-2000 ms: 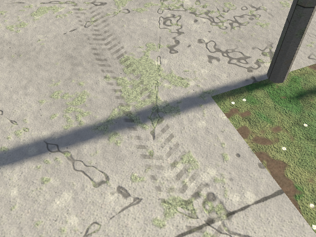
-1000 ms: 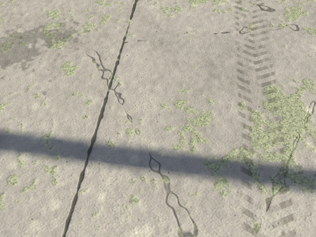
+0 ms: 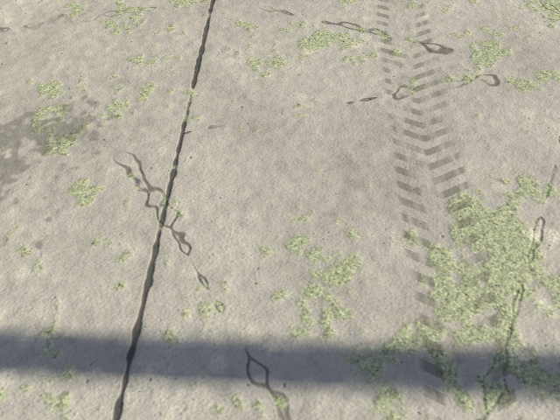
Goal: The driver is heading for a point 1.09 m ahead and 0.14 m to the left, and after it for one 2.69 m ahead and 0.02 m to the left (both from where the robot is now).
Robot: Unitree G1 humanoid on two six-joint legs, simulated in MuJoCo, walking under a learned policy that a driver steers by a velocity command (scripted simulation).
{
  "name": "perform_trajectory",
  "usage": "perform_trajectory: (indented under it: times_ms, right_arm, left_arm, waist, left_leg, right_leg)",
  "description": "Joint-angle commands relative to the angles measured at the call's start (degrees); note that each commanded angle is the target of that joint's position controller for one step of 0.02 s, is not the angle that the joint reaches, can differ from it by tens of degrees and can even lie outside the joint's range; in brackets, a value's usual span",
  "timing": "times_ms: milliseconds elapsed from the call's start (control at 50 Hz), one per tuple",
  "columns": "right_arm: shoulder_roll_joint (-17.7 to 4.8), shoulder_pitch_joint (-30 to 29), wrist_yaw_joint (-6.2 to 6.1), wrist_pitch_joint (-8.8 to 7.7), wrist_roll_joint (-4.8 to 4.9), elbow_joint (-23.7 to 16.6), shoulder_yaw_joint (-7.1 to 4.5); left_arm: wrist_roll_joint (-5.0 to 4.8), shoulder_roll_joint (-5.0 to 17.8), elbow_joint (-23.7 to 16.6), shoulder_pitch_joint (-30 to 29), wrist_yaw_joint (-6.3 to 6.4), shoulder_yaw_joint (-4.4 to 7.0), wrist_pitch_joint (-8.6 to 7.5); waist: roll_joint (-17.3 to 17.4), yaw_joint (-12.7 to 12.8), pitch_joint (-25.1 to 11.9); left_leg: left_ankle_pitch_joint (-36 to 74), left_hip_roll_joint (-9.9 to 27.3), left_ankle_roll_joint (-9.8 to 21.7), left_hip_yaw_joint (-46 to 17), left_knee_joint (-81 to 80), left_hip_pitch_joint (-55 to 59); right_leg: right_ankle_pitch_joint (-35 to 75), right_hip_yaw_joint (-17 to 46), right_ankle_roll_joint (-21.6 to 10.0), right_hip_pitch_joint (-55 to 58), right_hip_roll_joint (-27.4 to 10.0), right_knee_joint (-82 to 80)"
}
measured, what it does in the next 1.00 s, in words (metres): walks ahead, turning left: left foot, then right foot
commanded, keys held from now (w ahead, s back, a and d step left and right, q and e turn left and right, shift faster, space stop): w+e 0.08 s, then w+q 0.92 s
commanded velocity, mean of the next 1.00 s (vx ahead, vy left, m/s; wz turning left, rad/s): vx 0.48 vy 0.00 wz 0.24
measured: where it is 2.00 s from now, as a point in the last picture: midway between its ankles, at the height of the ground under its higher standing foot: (221, 236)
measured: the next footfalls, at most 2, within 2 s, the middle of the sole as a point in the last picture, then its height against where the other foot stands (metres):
left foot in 0.42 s outside the picture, level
right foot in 0.88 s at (346, 329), level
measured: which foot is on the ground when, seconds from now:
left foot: up 0.00-0.40, down 0.42-0.88, up 0.90-1.00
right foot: down 0.00-0.42, up 0.44-0.86, down 0.88-1.00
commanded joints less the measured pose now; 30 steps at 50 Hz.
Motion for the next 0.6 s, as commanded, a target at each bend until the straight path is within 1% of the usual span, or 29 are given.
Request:
perform_trajectory:
  times_ms: [20,40,60,80,100,120,140,180,200,240,280,300,320,340,360,380,400,420,440,460,480,500,520,540,560,600]
  right_arm:
    - [-6.42,-7.34,0.32,-3.73,-0.99,-7.77,-0.32]
    - [-6.65,-6.69,0.15,-3.47,-2.05,-7.47,-0.60]
    - [-6.23,-6.51,0.24,-3.05,-2.31,-7.45,-0.61]
    - [-5.26,-6.83,0.26,-2.66,-2.44,-7.63,-0.40]
    - [-4.12,-6.91,0.35,-2.26,-2.34,-7.57,-0.01]
    - [-2.96,-8.04,0.40,-2.00,-2.19,-7.76,0.49]
    - [-1.73,-9.84,0.55,-1.89,-1.98,-8.10,1.06]
    - [0.13,-13.95,1.17,-1.97,-1.31,-8.83,1.98]
    - [0.52,-16.29,1.58,-2.02,-0.90,-9.35,2.28]
    - [0.39,-19.44,2.32,-2.07,-0.21,-10.27,2.48]
    - [-0.19,-21.18,3.11,-2.14,0.07,-11.12,2.47]
    - [-0.42,-21.55,3.54,-2.22,0.07,-11.47,2.45]
    - [-0.69,-21.23,3.93,-2.29,0.04,-11.67,2.39]
    - [-1.32,-19.89,4.17,-2.25,-0.01,-11.56,2.14]
    - [-2.35,-17.45,4.14,-2.03,-0.07,-11.08,1.65]
    - [-3.98,-12.80,3.92,-1.70,-0.12,-10.03,0.82]
    - [-5.75,-4.83,3.51,-1.43,-0.20,-8.20,-0.17]
    - [-8.59,4.26,2.72,-0.94,-0.68,-6.88,-1.05]
    - [-13.21,8.06,2.87,-1.22,-0.89,-6.34,-2.10]
    - [-7.72,8.80,2.48,-0.73,0.03,-5.54,-1.04]
    - [-6.64,4.90,1.87,-0.32,-0.13,-6.44,-0.58]
    - [-5.76,1.44,1.66,-0.11,-0.39,-7.50,-0.24]
    - [-4.92,-1.21,1.67,-0.10,-0.64,-8.11,0.09]
    - [-4.26,-2.73,1.46,-0.22,-1.29,-8.85,0.46]
    - [-4.30,-3.81,1.31,-0.15,-1.20,-9.26,0.39]
    - [-4.74,-3.71,0.81,-0.25,-0.77,-8.85,0.27]
  left_arm:
    - [0.10,8.03,-2.91,6.62,0.36,1.86,-1.35]
    - [0.49,6.89,-3.98,4.48,0.61,1.36,-1.33]
    - [0.80,6.95,-4.61,3.92,0.90,1.29,-1.38]
    - [0.76,7.73,-4.72,4.37,1.27,1.53,-1.51]
    - [0.73,7.94,-4.46,4.86,1.68,1.56,-1.65]
    - [0.66,7.83,-4.06,5.66,2.07,1.54,-1.80]
    - [0.56,7.67,-3.59,6.45,2.37,1.47,-1.86]
    - [0.58,7.50,-2.58,8.83,2.74,1.29,-1.95]
    - [0.63,7.69,-2.00,10.45,2.86,1.26,-2.07]
    - [0.64,8.08,-0.95,12.55,2.82,1.25,-2.29]
    - [0.75,8.32,-0.08,13.35,2.72,1.33,-2.20]
    - [0.79,8.46,0.25,13.45,2.77,1.43,-2.05]
    - [0.83,8.72,0.39,13.22,2.90,1.54,-1.87]
    - [1.03,9.25,0.28,12.71,3.12,1.68,-1.66]
    - [1.33,9.92,0.06,12.47,3.42,1.88,-1.33]
    - [1.73,10.48,-0.27,12.16,3.71,1.99,-0.79]
    - [1.80,10.87,-0.88,10.64,3.90,1.92,-0.26]
    - [2.52,9.91,-2.33,10.35,4.17,1.32,-0.44]
    - [2.76,2.52,-3.67,18.09,3.02,-0.89,-1.64]
    - [1.52,6.64,-3.56,14.33,2.08,-0.60,-3.58]
    - [-0.64,8.87,-6.35,7.92,1.33,0.00,-4.91]
    - [-0.25,8.27,-7.44,4.54,1.37,-0.50,-5.72]
    - [1.00,7.70,-7.87,2.98,1.63,-0.32,-5.90]
    - [1.77,7.82,-8.09,4.09,1.86,0.04,-5.37]
    - [2.08,7.30,-8.20,5.43,2.03,0.03,-4.73]
    - [2.57,5.88,-8.29,6.62,2.47,-0.37,-3.53]
  waist:
    - [-4.70,4.32,-1.83]
    - [-5.05,2.71,-1.27]
    - [-5.67,1.89,-1.24]
    - [-4.97,1.64,-1.39]
    - [-4.64,1.39,-1.53]
    - [-4.74,1.80,-1.15]
    - [-5.10,2.55,-0.56]
    - [-6.39,4.63,0.32]
    - [-6.66,5.85,0.99]
    - [-6.40,7.10,2.58]
    - [-5.78,7.19,3.73]
    - [-5.49,6.91,3.82]
    - [-5.50,6.28,3.32]
    - [-5.99,5.22,1.78]
    - [-7.05,3.88,-0.92]
    - [-8.00,1.51,-4.49]
    - [-7.35,-3.04,-8.76]
    - [-3.36,-6.72,-15.07]
    - [12.45,-2.01,-22.73]
    - [9.33,-4.94,-25.25]
    - [6.17,-4.78,-14.81]
    - [-1.29,-2.88,-9.70]
    - [-5.04,-0.52,-4.97]
    - [-3.84,1.67,-4.27]
    - [-1.92,3.00,-3.51]
    - [-0.21,3.98,-2.69]
  left_leg:
    - [6.74,2.13,1.66,-5.64,7.04,-31.43]
    - [9.99,3.02,1.30,-5.85,2.94,-26.81]
    - [12.35,2.65,0.65,-5.33,0.79,-23.85]
    - [14.66,1.80,-0.17,-4.46,-1.28,-22.65]
    - [17.78,1.44,-0.81,-3.58,-4.29,-22.12]
    - [21.17,1.06,-1.15,-2.80,-8.58,-21.35]
    - [25.01,0.56,-1.11,-2.09,-13.56,-19.84]
    - [32.39,-0.66,-0.33,-0.53,-22.05,-16.24]
    - [34.87,-1.05,0.23,0.10,-24.83,-15.45]
    - [36.73,-1.23,1.60,-0.12,-28.69,-15.95]
    - [35.01,-1.53,3.35,-0.57,-31.03,-18.04]
    - [33.11,-1.85,4.33,-0.62,-31.67,-18.68]
    - [30.78,-2.51,5.36,-0.40,-32.10,-18.21]
    - [27.97,-4.00,6.45,0.39,-31.98,-15.94]
    - [24.76,-5.97,7.50,1.62,-30.96,-12.37]
    - [21.75,-8.12,8.82,2.94,-30.18,-7.01]
    - [23.82,-9.46,10.58,3.58,-32.60,3.70]
    - [26.16,-2.09,13.92,-6.80,-30.80,22.09]
    - [15.60,13.36,26.40,-38.96,-33.03,44.95]
    - [8.23,14.19,25.69,-49.02,-41.63,47.34]
    - [7.59,12.71,22.23,-40.69,-43.44,39.88]
    - [12.02,10.50,20.33,-34.75,-44.50,30.28]
    - [18.55,8.20,19.46,-30.72,-45.91,21.71]
    - [22.62,6.45,19.18,-27.57,-47.35,16.33]
    - [24.50,5.32,19.48,-26.36,-48.53,12.71]
    - [28.65,4.14,19.68,-22.30,-49.37,6.63]
  right_leg:
    - [0.70,29.83,-13.17,24.67,-17.01,-21.24]
    - [6.95,25.67,-11.94,20.08,-14.91,-21.99]
    - [12.86,23.40,-11.51,17.45,-13.59,-22.60]
    - [18.71,21.06,-11.44,16.19,-12.55,-22.84]
    - [23.45,17.75,-10.91,15.73,-11.71,-23.16]
    - [26.98,14.85,-10.03,14.95,-10.58,-23.41]
    - [29.09,12.02,-8.77,14.01,-9.27,-23.43]
    - [28.62,8.48,-6.62,12.62,-7.81,-23.99]
    - [26.73,8.24,-6.14,12.82,-8.30,-24.81]
    - [23.16,8.49,-5.99,15.36,-10.16,-25.72]
    - [24.28,7.95,-5.87,19.88,-12.23,-25.00]
    - [26.85,7.41,-5.68,22.16,-13.12,-23.92]
    - [31.96,6.58,-5.30,24.16,-13.67,-22.19]
    - [41.47,5.49,-4.76,25.83,-13.76,-19.34]
    - [52.97,4.65,-4.16,27.63,-13.66,-15.29]
    - [63.59,3.70,-3.54,29.03,-13.09,-8.48]
    - [67.95,1.62,-2.20,26.21,-11.47,2.64]
    - [54.26,0.97,-0.61,12.89,-10.19,18.66]
    - [3.38,2.94,4.79,-13.85,2.22,44.04]
    - [-11.32,11.00,4.12,-21.21,3.25,50.09]
    - [-7.59,11.91,3.27,-26.09,-0.35,48.79]
    - [-4.19,10.91,2.67,-24.44,-2.75,44.03]
    - [-2.75,9.78,3.11,-22.34,-4.11,38.82]
    - [-1.58,9.73,3.57,-18.57,-5.62,35.81]
    - [-1.35,9.19,4.44,-16.82,-6.13,33.32]
    - [-0.79,7.43,6.42,-14.87,-6.76,27.53]
Velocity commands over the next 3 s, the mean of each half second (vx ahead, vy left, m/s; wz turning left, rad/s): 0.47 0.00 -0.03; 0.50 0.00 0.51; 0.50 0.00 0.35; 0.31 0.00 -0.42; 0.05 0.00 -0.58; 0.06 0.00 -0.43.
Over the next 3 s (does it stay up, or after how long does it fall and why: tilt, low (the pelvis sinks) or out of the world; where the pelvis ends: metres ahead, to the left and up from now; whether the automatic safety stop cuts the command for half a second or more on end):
stays up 1.06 0.19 0.02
